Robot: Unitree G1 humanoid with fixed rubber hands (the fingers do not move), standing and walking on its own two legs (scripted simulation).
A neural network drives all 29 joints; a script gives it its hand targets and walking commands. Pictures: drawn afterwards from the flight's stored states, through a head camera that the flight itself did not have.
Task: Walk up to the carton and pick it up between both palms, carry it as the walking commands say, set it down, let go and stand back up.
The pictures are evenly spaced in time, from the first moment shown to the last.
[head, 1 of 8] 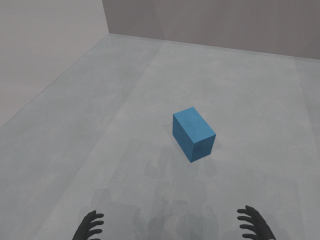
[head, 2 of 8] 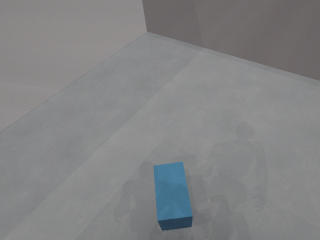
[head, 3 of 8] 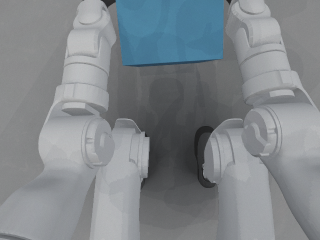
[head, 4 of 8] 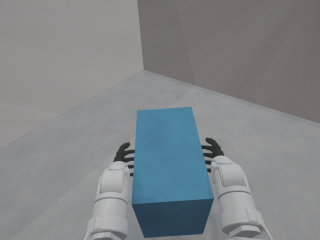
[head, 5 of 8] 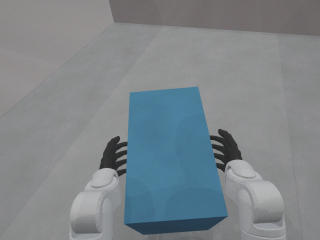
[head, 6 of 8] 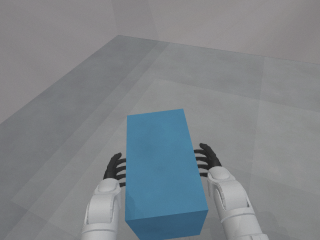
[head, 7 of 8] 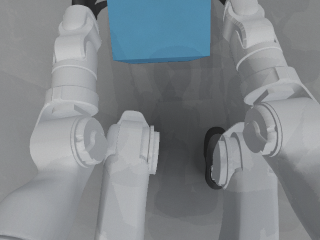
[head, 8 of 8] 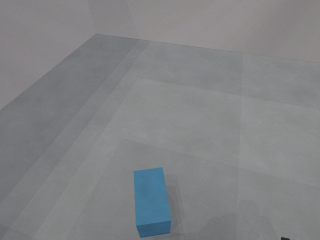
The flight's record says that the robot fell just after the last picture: no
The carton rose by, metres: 0.69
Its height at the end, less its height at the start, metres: +0.00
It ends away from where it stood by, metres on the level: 2.18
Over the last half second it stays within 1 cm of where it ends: yes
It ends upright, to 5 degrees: yes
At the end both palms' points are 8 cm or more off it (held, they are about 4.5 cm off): yes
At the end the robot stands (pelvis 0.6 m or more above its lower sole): yes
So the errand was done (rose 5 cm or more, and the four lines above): yes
